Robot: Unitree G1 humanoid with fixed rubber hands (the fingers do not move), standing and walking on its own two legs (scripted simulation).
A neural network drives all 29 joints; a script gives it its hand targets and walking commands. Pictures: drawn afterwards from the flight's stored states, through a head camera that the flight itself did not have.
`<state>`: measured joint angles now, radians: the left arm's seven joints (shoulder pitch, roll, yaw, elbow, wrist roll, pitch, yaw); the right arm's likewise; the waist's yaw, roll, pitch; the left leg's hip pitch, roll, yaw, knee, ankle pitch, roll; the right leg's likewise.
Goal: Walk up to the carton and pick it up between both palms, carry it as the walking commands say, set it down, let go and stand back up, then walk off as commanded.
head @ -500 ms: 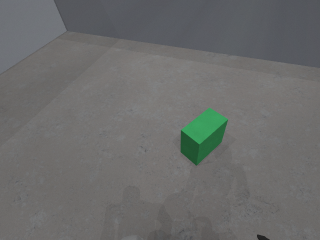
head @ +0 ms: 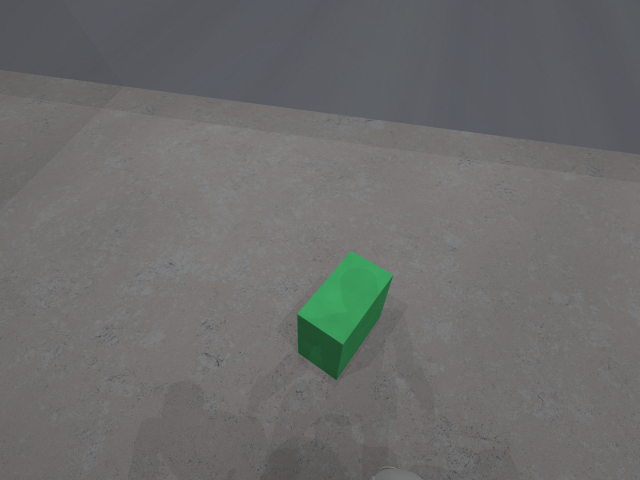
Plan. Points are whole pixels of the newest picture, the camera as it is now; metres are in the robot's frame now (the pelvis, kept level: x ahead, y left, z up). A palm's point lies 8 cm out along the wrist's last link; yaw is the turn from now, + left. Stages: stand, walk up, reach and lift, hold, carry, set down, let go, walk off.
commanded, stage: walk up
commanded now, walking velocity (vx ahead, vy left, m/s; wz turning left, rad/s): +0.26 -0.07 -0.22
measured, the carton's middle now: (343, 315) +0.68 -0.09 -0.64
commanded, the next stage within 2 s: none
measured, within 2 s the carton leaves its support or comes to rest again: neither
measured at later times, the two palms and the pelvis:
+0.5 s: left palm (190, 465) +0.18 +0.19 -0.16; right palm (517, 460) +0.18 -0.27 -0.13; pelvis +0.13 -0.03 -0.01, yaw -4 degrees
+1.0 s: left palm (208, 474) +0.17 +0.16 -0.14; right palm out of the picture +0.13 -0.31 -0.14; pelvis +0.13 -0.06 +0.00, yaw -4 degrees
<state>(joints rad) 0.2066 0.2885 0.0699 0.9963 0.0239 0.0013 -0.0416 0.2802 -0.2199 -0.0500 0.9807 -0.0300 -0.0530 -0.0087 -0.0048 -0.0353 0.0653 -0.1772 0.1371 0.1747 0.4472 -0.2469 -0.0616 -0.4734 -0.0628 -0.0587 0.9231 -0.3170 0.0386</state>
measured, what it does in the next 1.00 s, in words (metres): walks ahead: right foot, then left foot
